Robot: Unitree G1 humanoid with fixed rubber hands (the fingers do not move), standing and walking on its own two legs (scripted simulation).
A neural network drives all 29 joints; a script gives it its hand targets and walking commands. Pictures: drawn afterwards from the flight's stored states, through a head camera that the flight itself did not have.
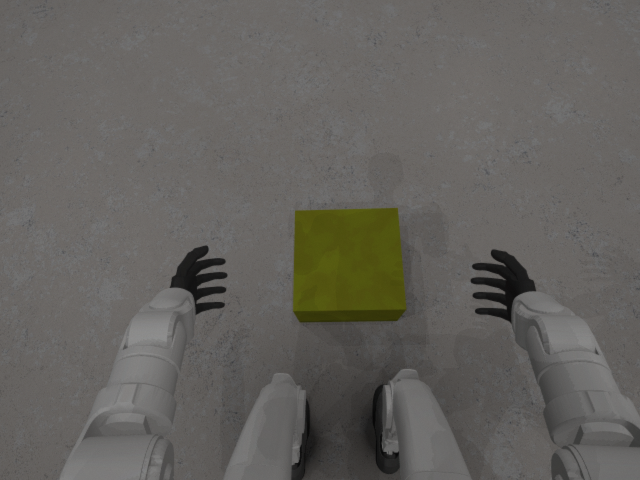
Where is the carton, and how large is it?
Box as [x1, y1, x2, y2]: [293, 208, 405, 321]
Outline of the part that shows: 397,208 295,211 293,311 299,321 396,320 405,310 405,298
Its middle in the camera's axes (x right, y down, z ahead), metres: +0.07 +0.06 +1.06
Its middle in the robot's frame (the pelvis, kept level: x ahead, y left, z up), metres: +0.54 +0.00 -0.60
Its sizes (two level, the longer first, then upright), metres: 0.274 0.271 0.166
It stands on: the floor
